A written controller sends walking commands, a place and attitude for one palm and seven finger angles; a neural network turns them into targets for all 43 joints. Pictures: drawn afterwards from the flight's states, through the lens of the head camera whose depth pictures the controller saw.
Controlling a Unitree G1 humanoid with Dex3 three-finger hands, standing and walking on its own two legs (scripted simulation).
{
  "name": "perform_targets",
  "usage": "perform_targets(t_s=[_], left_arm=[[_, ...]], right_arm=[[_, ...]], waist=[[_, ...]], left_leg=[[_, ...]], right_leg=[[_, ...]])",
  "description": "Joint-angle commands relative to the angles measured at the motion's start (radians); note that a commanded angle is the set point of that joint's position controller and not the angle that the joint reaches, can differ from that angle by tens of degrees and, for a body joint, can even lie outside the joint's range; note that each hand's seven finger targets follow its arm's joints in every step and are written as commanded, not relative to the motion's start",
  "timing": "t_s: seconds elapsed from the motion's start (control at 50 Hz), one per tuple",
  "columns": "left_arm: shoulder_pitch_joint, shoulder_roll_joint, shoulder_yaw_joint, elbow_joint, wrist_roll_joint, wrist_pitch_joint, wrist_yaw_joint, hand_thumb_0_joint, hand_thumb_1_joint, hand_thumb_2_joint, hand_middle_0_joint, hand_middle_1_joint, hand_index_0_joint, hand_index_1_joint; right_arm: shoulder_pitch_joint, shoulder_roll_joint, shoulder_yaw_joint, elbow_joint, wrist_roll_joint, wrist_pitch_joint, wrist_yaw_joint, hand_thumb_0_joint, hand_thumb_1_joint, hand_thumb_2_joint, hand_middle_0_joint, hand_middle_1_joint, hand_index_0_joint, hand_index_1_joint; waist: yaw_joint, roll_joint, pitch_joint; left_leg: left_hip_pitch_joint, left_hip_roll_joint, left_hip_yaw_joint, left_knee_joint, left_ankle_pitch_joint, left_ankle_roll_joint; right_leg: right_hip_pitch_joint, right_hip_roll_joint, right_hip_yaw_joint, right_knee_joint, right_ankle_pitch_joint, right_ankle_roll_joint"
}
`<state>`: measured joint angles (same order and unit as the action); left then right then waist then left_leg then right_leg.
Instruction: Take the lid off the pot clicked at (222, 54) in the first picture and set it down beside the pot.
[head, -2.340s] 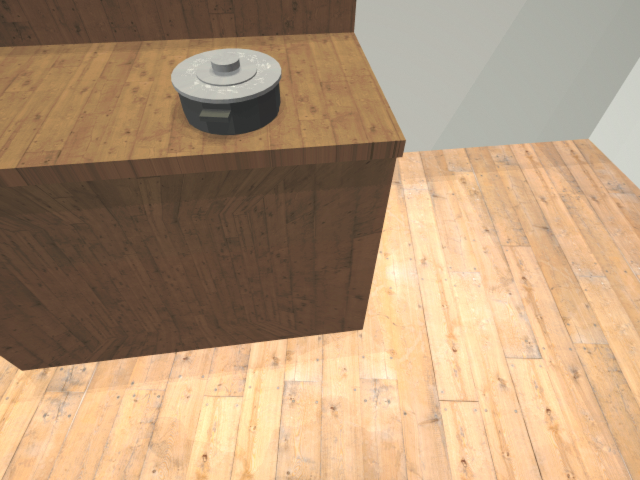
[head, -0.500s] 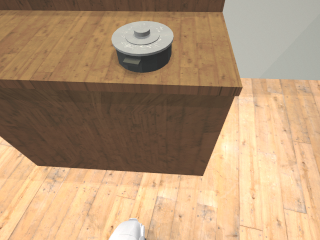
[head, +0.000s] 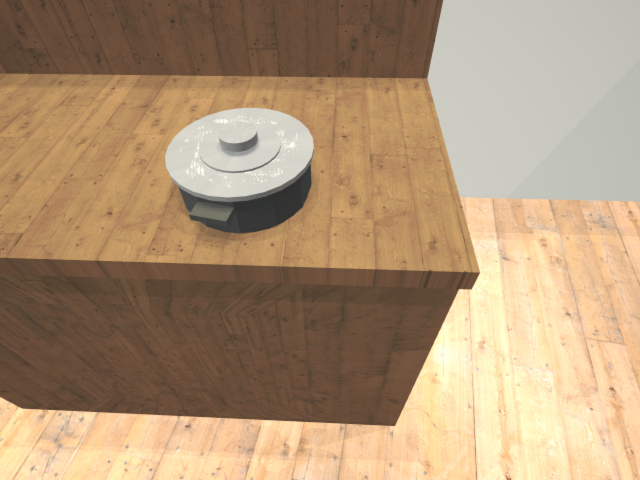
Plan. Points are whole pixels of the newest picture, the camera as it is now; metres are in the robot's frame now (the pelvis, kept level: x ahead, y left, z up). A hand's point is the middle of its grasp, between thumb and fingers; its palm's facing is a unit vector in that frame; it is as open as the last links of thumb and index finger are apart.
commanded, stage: come to a stop and stand still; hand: left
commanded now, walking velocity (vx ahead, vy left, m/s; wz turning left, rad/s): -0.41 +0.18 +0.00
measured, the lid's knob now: (238, 136) +0.52 +0.14 +0.16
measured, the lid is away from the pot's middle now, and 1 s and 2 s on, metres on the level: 0.00 0.00 0.00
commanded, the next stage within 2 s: look again from close up in 0.96 s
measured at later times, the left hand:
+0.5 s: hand out of the picture +0.05 +0.26 -0.16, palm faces +0.06 -0.97 -0.22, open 7.4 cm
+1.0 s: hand out of the picture +0.01 +0.19 -0.17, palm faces -0.03 -0.98 -0.21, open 7.3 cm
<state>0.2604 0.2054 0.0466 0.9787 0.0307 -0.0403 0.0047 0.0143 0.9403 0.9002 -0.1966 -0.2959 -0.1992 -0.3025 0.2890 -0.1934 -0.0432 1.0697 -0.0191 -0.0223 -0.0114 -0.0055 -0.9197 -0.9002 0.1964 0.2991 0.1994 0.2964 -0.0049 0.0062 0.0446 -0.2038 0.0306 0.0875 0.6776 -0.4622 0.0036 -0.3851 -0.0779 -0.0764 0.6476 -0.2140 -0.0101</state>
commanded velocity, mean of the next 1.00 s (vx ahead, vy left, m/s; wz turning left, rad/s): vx -0.05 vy -0.03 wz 0.00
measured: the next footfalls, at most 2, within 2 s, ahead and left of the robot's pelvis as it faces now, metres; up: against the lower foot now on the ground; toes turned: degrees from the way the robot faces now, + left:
left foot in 0.32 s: +0.08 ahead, +0.14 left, +0.00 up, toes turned +2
right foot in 0.74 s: -0.01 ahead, -0.10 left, +0.00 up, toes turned -1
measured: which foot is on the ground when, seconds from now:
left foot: up 0.00-0.30, down 0.32-1.00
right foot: down 0.00-0.32, up 0.34-0.72, down 0.74-1.00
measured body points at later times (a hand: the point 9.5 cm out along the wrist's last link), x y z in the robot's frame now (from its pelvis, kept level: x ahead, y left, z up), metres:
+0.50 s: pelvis +0.00 +0.05 +0.02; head +0.03 +0.09 +0.47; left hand +0.05 +0.31 -0.14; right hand +0.09 -0.17 -0.11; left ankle +0.04 +0.14 -0.72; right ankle -0.03 -0.09 -0.66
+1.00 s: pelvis -0.02 +0.02 +0.00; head -0.01 +0.02 +0.45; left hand +0.01 +0.25 -0.15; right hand -0.05 -0.21 -0.15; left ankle +0.04 +0.14 -0.72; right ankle -0.05 -0.10 -0.72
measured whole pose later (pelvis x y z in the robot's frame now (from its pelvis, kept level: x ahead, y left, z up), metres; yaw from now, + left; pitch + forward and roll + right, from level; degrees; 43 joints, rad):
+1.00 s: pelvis -0.02 +0.02 +0.00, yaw +0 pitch -1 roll -1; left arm 0.30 0.16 -0.01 1.02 0.02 0.01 0.03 0.01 0.92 0.90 -0.20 -0.30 -0.20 -0.30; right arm 0.36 -0.18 -0.03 1.04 -0.02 0.03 0.00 0.00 -0.91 -0.90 0.19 0.30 0.20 0.30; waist -0.04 0.02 0.02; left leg -0.37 0.04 0.03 0.64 -0.24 0.00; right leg -0.22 0.00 -0.02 0.63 -0.40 -0.01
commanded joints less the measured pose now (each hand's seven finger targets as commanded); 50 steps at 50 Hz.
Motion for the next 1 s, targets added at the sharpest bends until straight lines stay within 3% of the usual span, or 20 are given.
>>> perform_targets(t_s=[0.0, 0.06, 0.12, 0.24, 0.26, 0.28, 0.3, 0.36, 0.42, 0.56, 0.64, 0.66, 0.68, 0.7, 0.72, 0.74, 0.78, 0.84, 0.92, 0.98], left_arm=[[0.135, 0.177, 0.022, 0.009, -0.007, -0.003, 0.034, 0.000, 0.900, 0.900, -0.200, -0.300, -0.200, -0.300], [0.080, 0.179, 0.039, -0.016, -0.005, 0.030, 0.054, 0.000, 0.900, 0.900, -0.200, -0.300, -0.200, -0.300], [0.027, 0.188, 0.049, -0.041, -0.001, 0.043, 0.058, 0.000, 0.900, 0.900, -0.200, -0.300, -0.200, -0.300], [-0.063, 0.185, 0.051, -0.081, -0.005, 0.066, 0.045, 0.000, 0.900, 0.900, -0.200, -0.300, -0.200, -0.300], [-0.048, 0.152, 0.045, -0.085, -0.012, 0.073, 0.041, 0.000, 0.900, 0.900, -0.200, -0.300, -0.200, -0.300], [-0.025, 0.091, 0.034, -0.100, -0.017, 0.082, 0.037, 0.000, 0.900, 0.900, -0.200, -0.300, -0.200, -0.300], [-0.025, 0.072, 0.028, -0.114, -0.019, 0.085, 0.042, 0.000, 0.900, 0.900, -0.200, -0.300, -0.200, -0.300], [-0.007, 0.097, 0.036, -0.070, -0.014, 0.090, 0.035, 0.000, 0.900, 0.900, -0.200, -0.300, -0.200, -0.300], [0.036, 0.091, 0.030, -0.032, -0.014, 0.087, 0.019, 0.000, 0.900, 0.900, -0.200, -0.300, -0.200, -0.300], [-0.007, 0.061, 0.010, -0.037, -0.015, 0.083, 0.008, 0.000, 0.900, 0.900, -0.200, -0.300, -0.200, -0.300], [0.076, 0.048, 0.001, 0.011, -0.022, 0.068, 0.015, 0.000, 0.900, 0.900, -0.200, -0.300, -0.200, -0.300], [0.114, 0.046, -0.001, 0.029, -0.020, 0.062, 0.018, 0.000, 0.900, 0.900, -0.200, -0.300, -0.200, -0.300], [0.202, 0.068, -0.019, 0.046, 0.009, 0.037, 0.054, 0.000, 0.900, 0.900, -0.200, -0.300, -0.200, -0.300], [0.094, 0.120, -0.025, -0.003, 0.003, 0.023, 0.052, 0.000, 0.900, 0.900, -0.200, -0.300, -0.200, -0.300], [0.020, 0.152, -0.033, -0.034, 0.001, 0.023, 0.045, 0.000, 0.900, 0.900, -0.200, -0.300, -0.200, -0.300], [-0.008, 0.162, -0.017, -0.046, -0.003, 0.021, 0.041, 0.000, 0.900, 0.900, -0.200, -0.300, -0.200, -0.300], [-0.017, 0.121, -0.016, -0.046, -0.015, 0.010, 0.049, 0.000, 0.900, 0.900, -0.200, -0.300, -0.200, -0.300], [0.012, 0.094, -0.020, -0.035, -0.014, 0.026, 0.042, 0.000, 0.900, 0.900, -0.200, -0.300, -0.200, -0.300], [0.079, 0.080, -0.026, -0.007, -0.014, 0.025, 0.042, 0.000, 0.900, 0.900, -0.200, -0.300, -0.200, -0.300], [0.059, 0.084, -0.022, -0.014, -0.017, 0.022, 0.042, 0.000, 0.900, 0.900, -0.200, -0.300, -0.200, -0.300]], right_arm=[[0.019, -0.048, -0.001, -0.068, 0.020, 0.011, -0.024, 0.000, -0.900, -0.900, 0.200, 0.300, 0.200, 0.300], [-0.046, -0.062, -0.016, -0.076, 0.019, 0.041, -0.023, 0.000, -0.900, -0.900, 0.200, 0.300, 0.200, 0.300], [-0.062, -0.052, -0.024, -0.099, 0.013, 0.063, -0.011, 0.000, -0.900, -0.900, 0.200, 0.300, 0.200, 0.300], [0.012, -0.045, -0.030, -0.096, 0.013, 0.048, -0.004, 0.000, -0.900, -0.900, 0.200, 0.300, 0.200, 0.300], [0.021, -0.075, -0.033, -0.100, 0.009, 0.041, -0.005, 0.000, -0.900, -0.900, 0.200, 0.300, 0.200, 0.300], [0.001, -0.154, -0.046, -0.123, -0.001, 0.031, -0.004, 0.000, -0.900, -0.900, 0.200, 0.300, 0.200, 0.300], [-0.022, -0.204, -0.047, -0.157, -0.007, 0.035, -0.006, 0.000, -0.900, -0.900, 0.200, 0.300, 0.200, 0.300], [-0.135, -0.143, -0.023, -0.176, -0.009, 0.022, -0.029, 0.000, -0.900, -0.900, 0.200, 0.300, 0.200, 0.300], [-0.128, -0.127, -0.013, -0.161, -0.004, 0.016, -0.031, 0.000, -0.900, -0.900, 0.200, 0.300, 0.200, 0.300], [-0.010, -0.147, -0.026, -0.093, -0.004, 0.022, -0.030, 0.000, -0.900, -0.900, 0.200, 0.300, 0.200, 0.300], [-0.025, -0.139, -0.024, -0.063, 0.003, 0.020, -0.022, 0.000, -0.900, -0.900, 0.200, 0.300, 0.200, 0.300], [-0.039, -0.131, -0.021, -0.059, 0.007, 0.021, -0.020, 0.000, -0.900, -0.900, 0.200, 0.300, 0.200, 0.300], [-0.144, -0.162, -0.023, -0.132, 0.018, 0.015, -0.018, 0.000, -0.900, -0.900, 0.200, 0.300, 0.200, 0.300], [-0.095, -0.062, -0.003, -0.157, 0.012, 0.027, 0.009, 0.000, -0.900, -0.900, 0.200, 0.300, 0.200, 0.300], [-0.039, -0.061, -0.002, -0.148, 0.003, 0.040, 0.024, 0.000, -0.900, -0.900, 0.200, 0.300, 0.200, 0.300], [0.029, -0.063, -0.008, -0.136, -0.003, 0.051, 0.027, 0.000, -0.900, -0.900, 0.200, 0.300, 0.200, 0.300], [0.034, -0.068, -0.003, -0.137, 0.000, 0.033, 0.017, 0.000, -0.900, -0.900, 0.200, 0.300, 0.200, 0.300], [0.040, -0.080, 0.000, -0.126, -0.004, 0.019, 0.009, 0.000, -0.900, -0.900, 0.200, 0.300, 0.200, 0.300], [0.020, -0.071, 0.003, -0.119, -0.001, 0.020, 0.006, 0.000, -0.900, -0.900, 0.200, 0.300, 0.200, 0.300], [0.054, -0.057, 0.006, -0.091, 0.002, 0.009, 0.001, 0.000, -0.900, -0.900, 0.200, 0.300, 0.200, 0.300]], waist=[[0.034, -0.259, -0.112], [0.052, -0.148, -0.111], [0.037, -0.159, -0.109], [-0.020, -0.179, -0.137], [-0.028, -0.101, -0.117], [-0.020, 0.172, -0.084], [-0.027, 0.278, -0.061], [0.014, 0.172, -0.036], [0.015, 0.133, -0.070], [-0.044, 0.120, -0.064], [-0.010, 0.126, -0.088], [0.008, 0.096, -0.085], [0.069, -0.014, 0.032], [-0.003, -0.159, 0.051], [-0.050, -0.111, 0.031], [-0.064, -0.081, -0.069], [-0.063, -0.124, -0.038], [-0.036, 0.088, 0.051], [-0.005, -0.085, 0.094], [-0.014, -0.038, 0.054]], left_leg=[[-0.234, 0.004, -0.085, 0.308, -0.166, -0.021], [-0.278, -0.014, -0.100, 0.376, -0.134, -0.038], [-0.256, -0.024, -0.102, 0.363, -0.058, -0.051], [0.016, -0.044, -0.009, -0.135, 0.242, -0.047], [0.097, 0.004, -0.043, -0.240, 0.346, -0.035], [0.092, 0.211, -0.287, -0.342, 0.553, 0.045], [-0.034, 0.354, -0.436, -0.400, 0.662, 0.161], [-0.110, 0.289, -0.368, -0.414, 0.448, 0.191], [0.009, 0.231, -0.273, -0.433, 0.385, 0.150], [0.116, 0.258, -0.311, -0.457, 0.364, 0.159], [0.064, 0.210, -0.273, -0.429, 0.326, 0.121], [0.023, 0.175, -0.244, -0.404, 0.265, 0.091], [-0.023, 0.106, -0.083, -0.184, 0.300, 0.020], [-0.110, 0.021, -0.045, -0.086, 0.094, -0.009], [-0.068, -0.001, -0.017, -0.008, 0.090, -0.018], [-0.042, -0.016, -0.003, 0.025, 0.117, -0.024], [-0.036, 0.010, -0.046, -0.016, 0.153, -0.006], [-0.099, 0.056, -0.140, -0.183, 0.080, 0.024], [-0.197, 0.032, -0.116, -0.165, 0.055, 0.024], [-0.121, 0.035, -0.110, -0.154, 0.135, 0.021]], right_leg=[[0.300, -0.339, 0.362, -0.218, 0.940, -0.230], [0.316, -0.320, 0.264, -0.182, 0.964, -0.243], [0.258, -0.302, 0.198, -0.206, 0.837, -0.219], [0.144, -0.187, 0.106, -0.120, 0.467, -0.102], [0.061, -0.138, 0.085, -0.060, 0.273, -0.050], [-0.058, -0.007, 0.006, 0.069, -0.127, 0.029], [-0.051, 0.063, 0.045, 0.262, -0.406, 0.046], [-0.053, 0.057, 0.167, 0.446, -0.295, 0.033], [-0.060, 0.059, 0.139, 0.384, -0.204, 0.052], [0.004, 0.049, 0.087, 0.099, -0.282, 0.035], [0.159, 0.056, 0.061, -0.134, -0.166, 0.016], [0.224, 0.054, 0.050, -0.260, -0.076, 0.015], [0.133, -0.004, 0.129, -0.385, 0.020, 0.005], [0.028, -0.086, 0.258, -0.461, -0.284, -0.033], [-0.052, -0.107, 0.252, -0.446, -0.431, -0.074], [0.000, -0.101, 0.230, -0.383, -0.329, -0.096], [-0.028, -0.077, 0.214, -0.324, -0.287, -0.099], [-0.043, 0.016, 0.130, -0.204, -0.330, -0.058], [0.000, 0.002, 0.177, -0.254, -0.354, -0.063], [-0.004, -0.005, 0.173, -0.243, -0.279, -0.062]])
